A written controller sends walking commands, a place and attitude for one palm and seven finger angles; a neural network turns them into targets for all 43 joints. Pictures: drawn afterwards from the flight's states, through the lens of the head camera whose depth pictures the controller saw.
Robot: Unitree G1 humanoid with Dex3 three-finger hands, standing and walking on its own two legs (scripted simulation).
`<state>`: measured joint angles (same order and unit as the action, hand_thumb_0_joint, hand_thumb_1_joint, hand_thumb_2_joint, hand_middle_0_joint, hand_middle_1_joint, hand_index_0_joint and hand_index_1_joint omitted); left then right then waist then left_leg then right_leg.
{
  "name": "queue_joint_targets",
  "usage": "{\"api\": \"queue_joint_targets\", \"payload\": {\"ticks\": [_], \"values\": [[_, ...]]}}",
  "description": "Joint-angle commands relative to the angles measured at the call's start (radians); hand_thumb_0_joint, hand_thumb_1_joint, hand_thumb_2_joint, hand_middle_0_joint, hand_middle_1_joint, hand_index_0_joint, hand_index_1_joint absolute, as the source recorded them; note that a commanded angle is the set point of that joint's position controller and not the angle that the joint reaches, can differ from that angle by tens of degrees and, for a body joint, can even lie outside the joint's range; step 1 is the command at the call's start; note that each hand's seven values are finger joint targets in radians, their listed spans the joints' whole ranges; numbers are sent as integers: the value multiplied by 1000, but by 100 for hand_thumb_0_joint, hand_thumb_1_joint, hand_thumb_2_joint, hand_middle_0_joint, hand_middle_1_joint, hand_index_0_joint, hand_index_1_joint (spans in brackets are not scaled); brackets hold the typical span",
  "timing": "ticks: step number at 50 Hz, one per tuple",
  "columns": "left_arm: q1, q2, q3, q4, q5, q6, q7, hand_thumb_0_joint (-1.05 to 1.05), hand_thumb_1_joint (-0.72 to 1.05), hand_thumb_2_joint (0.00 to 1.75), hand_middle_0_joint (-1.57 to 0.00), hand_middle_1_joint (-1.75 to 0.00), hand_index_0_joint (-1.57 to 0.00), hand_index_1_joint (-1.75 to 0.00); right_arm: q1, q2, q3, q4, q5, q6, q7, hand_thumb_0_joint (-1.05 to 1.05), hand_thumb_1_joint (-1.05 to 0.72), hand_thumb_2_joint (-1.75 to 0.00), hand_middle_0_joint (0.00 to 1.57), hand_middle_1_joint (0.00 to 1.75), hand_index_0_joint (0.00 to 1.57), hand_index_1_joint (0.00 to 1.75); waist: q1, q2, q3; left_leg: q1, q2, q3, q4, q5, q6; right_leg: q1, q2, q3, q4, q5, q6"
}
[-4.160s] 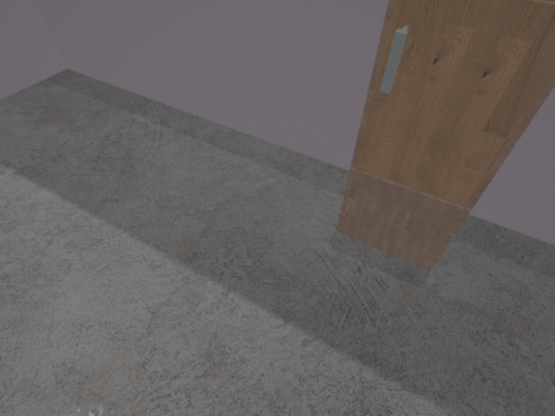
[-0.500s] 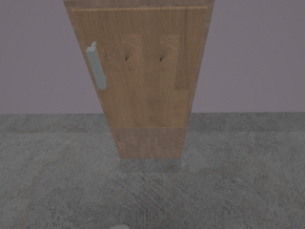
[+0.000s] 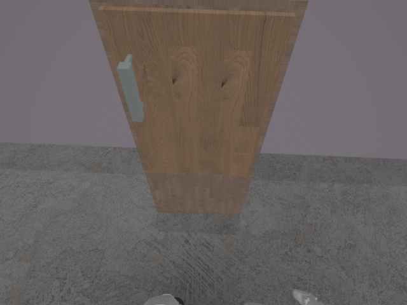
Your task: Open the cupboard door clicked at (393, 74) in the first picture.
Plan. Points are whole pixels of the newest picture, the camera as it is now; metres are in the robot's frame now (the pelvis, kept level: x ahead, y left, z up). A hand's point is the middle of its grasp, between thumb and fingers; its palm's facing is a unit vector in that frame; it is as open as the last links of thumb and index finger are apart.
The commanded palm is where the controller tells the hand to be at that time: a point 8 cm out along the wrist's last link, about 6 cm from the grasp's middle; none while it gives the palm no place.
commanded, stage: come to a stop and stand still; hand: left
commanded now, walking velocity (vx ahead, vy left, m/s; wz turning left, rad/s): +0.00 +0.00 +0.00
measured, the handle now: (134, 89) +0.57 +0.22 +0.08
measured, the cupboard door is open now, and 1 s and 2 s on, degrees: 0 0 0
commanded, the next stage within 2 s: look again from close up in 1.00 s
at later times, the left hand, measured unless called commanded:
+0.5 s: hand out of the picture -0.03 +0.15 -0.17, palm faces +0.05 -0.97 -0.23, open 7.4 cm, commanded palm none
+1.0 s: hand out of the picture -0.09 +0.11 -0.17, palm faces +0.06 -0.98 -0.16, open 7.4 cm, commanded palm none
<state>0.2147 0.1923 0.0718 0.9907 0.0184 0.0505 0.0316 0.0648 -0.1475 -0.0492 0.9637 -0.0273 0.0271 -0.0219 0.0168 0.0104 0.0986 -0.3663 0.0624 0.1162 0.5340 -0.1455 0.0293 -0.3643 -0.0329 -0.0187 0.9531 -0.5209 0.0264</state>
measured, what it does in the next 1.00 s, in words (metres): steps on the spot: right foot, then left foot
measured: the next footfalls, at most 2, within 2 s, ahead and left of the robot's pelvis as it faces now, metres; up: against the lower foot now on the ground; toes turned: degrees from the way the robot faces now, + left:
right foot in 0.06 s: +0.00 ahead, -0.14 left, +0.00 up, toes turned +1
left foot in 0.52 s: +0.00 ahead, +0.08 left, +0.00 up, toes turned +3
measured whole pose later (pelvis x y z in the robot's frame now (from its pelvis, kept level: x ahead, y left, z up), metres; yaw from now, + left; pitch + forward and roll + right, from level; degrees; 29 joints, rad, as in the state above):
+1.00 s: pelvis -0.08 -0.05 +0.00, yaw +2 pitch -1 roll +0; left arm 0.33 0.13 0.01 1.07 0.02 0.00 0.01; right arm 0.34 -0.15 -0.01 1.07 -0.03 0.00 -0.02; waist -0.01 0.00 -0.01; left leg -0.31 0.01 0.02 0.53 -0.22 0.00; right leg -0.30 0.02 -0.03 0.55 -0.24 -0.04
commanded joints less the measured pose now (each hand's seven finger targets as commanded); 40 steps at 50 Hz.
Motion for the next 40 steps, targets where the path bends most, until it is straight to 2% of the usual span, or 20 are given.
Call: {"api": "queue_joint_targets", "payload": {"ticks": [1,2,3,4,6,8,10,11,15,16,17,18,20,22,24,26,27,32,36,40], "values": [[134,120,-15,-93,17,-42,19,0,90,90,-20,-30,-20,-30,82,-148,-45,-104,21,-14,16,0,-90,-90,20,30,20,30,12,-201,-175,-36,60,-69,130,-91,16,65,-87,169,-536,193,-66],[82,178,-5,-118,26,-56,15,0,90,90,-20,-30,-20,-30,74,-80,-25,-141,1,-7,33,0,-90,-90,20,30,20,30,3,-197,-126,-106,-34,-12,241,-262,-35,40,-231,307,-585,274,-147],[76,213,-9,-138,31,-66,16,0,90,90,-20,-30,-20,-30,68,-70,-24,-158,0,-6,36,0,-90,-90,20,30,20,30,-14,-69,-111,-38,-44,-36,336,-306,-40,-62,-261,306,-574,310,-183],[36,210,-7,-152,32,-67,17,0,90,90,-20,-30,-20,-30,120,-67,-28,-150,4,-7,37,0,-90,-90,20,30,20,30,-49,-75,-153,-55,-72,-30,351,-270,-37,16,-195,234,-511,430,-183],[4,181,-1,-153,18,-73,24,0,90,90,-20,-30,-20,-30,158,-97,-28,-155,11,-16,25,0,-90,-90,20,30,20,30,-54,-355,-129,-38,-46,-61,273,-229,-17,-1,-184,199,-442,494,-164],[-5,140,-9,-172,17,-50,21,0,90,90,-20,-30,-20,-30,242,-117,-23,-123,8,-23,22,0,-90,-90,20,30,20,30,-79,-125,-85,133,-23,-96,109,-127,0,-175,-100,99,-365,185,-99],[37,97,-21,-180,5,-22,16,0,90,90,-20,-30,-20,-30,260,-181,-28,-124,-11,-18,21,0,-90,-90,20,30,20,30,-72,260,42,-87,131,-384,-212,-507,71,-164,58,-26,-207,-114,-46],[87,95,-20,-160,4,-18,13,0,90,90,-20,-30,-20,-30,217,-202,-33,-128,-12,-15,20,0,-90,-90,20,30,20,30,-38,277,53,-249,163,-458,-315,-680,98,-43,74,-41,-123,-57,-50],[288,91,-10,-84,9,-31,-5,0,90,90,-20,-30,-20,-30,129,-178,-23,-148,-11,-6,16,0,-90,-90,20,30,20,30,69,15,-58,-352,25,-236,-105,-551,32,164,33,54,-312,-77,-89],[278,130,-6,-95,15,-35,-2,0,90,90,-20,-30,-20,-30,130,-133,-20,-160,-5,6,19,0,-90,-90,20,30,20,30,65,-161,-14,-318,-74,-131,132,-450,-15,9,-85,293,-547,-320,-145],[185,183,1,-130,14,-41,6,0,90,90,-20,-30,-20,-30,156,-95,-22,-161,-1,17,20,0,-90,-90,20,30,20,30,21,-292,-1,-203,-80,-94,373,-287,-30,-168,-264,515,-764,-454,-214],[56,194,2,-169,12,-46,11,0,90,90,-20,-30,-20,-30,194,-107,-25,-143,-2,20,23,0,-90,-90,20,30,20,30,-30,-232,16,-118,-63,-146,513,-255,-16,-295,-289,521,-795,-350,-223],[-72,180,-1,-195,20,-51,12,0,90,90,-20,-30,-20,-30,361,-84,-22,-78,0,9,29,0,-90,-90,20,30,20,30,-112,-179,-34,41,-73,-84,510,-236,-23,-322,-182,253,-703,-123,-169],[-23,162,-4,-167,20,-43,12,0,90,90,-20,-30,-20,-30,381,-59,-9,-63,7,-1,23,0,-90,-90,20,30,20,30,-83,-213,-4,105,-76,-40,237,-249,-24,-262,-132,180,-636,-112,-138],[54,129,-13,-127,11,-27,9,0,90,90,-20,-30,-20,-30,414,-61,5,-39,4,-17,13,0,-90,-90,20,30,20,30,-62,-89,18,175,-73,-73,-55,-234,-14,-231,-68,163,-490,-105,-98],[112,48,-27,-119,-7,-30,1,0,90,90,-20,-30,-20,-30,389,-145,-3,-60,-10,-40,-1,0,-90,-90,20,30,20,30,-30,204,6,37,186,-434,-319,-403,96,-168,48,18,-256,42,-36],[120,50,-28,-112,-1,-33,-1,0,90,90,-20,-30,-20,-30,329,-164,-8,-70,-4,-45,-4,0,-90,-90,20,30,20,30,-6,202,-17,-66,224,-497,-354,-456,133,-86,33,9,-206,71,-39],[162,18,-44,-6,2,-54,-16,0,90,90,-20,-30,-20,-30,233,-116,11,-26,4,-48,-8,0,-90,-90,20,30,20,30,24,23,-30,-115,105,-272,-247,-383,78,139,11,40,-422,213,-46],[125,88,-43,7,-1,-71,-9,0,90,90,-20,-30,-20,-30,304,-75,20,18,6,-32,4,0,-90,-90,20,30,20,30,-34,-156,-31,31,-24,-126,-35,-255,1,-19,-103,241,-671,-104,-103],[84,84,-40,6,-3,-67,-7,0,90,90,-20,-30,-20,-30,352,-58,26,62,2,-29,5,0,-90,-90,20,30,20,30,-58,-72,-9,123,-18,-133,-50,-217,0,-127,-78,183,-663,-92,-94]]}}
